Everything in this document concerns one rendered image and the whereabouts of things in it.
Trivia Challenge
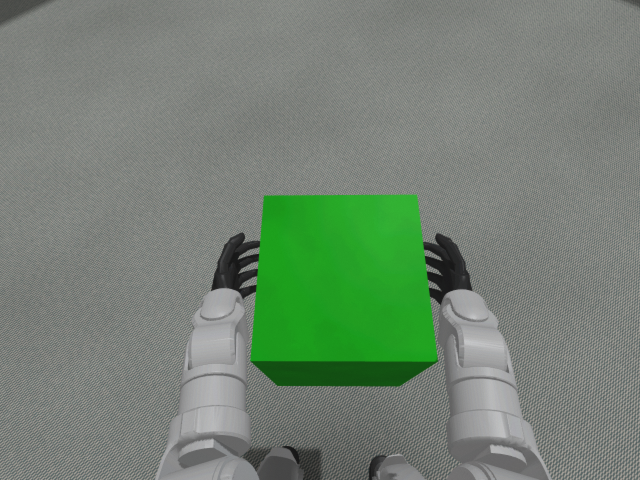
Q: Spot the robot left upper arm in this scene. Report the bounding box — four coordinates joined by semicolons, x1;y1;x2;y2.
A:
160;456;259;480

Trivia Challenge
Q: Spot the robot left hand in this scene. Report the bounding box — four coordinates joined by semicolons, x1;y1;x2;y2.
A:
211;233;260;299

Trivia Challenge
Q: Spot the right robot forearm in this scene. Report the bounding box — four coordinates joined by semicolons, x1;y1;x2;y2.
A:
437;289;552;480

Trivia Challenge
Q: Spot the left robot forearm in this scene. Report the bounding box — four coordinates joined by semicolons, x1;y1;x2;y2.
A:
155;288;251;480

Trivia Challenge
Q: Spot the robot right hand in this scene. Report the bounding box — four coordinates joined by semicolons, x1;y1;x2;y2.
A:
423;233;473;305

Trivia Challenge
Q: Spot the robot left foot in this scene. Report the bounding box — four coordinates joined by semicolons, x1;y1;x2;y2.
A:
283;446;299;464

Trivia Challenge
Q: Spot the carton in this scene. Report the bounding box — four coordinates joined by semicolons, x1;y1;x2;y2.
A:
250;195;438;386

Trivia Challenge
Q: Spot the right robot shin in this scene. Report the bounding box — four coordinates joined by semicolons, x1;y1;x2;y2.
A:
378;454;408;471

